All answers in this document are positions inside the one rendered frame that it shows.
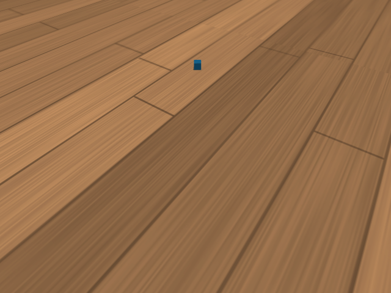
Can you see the cube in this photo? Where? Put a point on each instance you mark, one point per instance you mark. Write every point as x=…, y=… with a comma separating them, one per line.
x=197, y=64

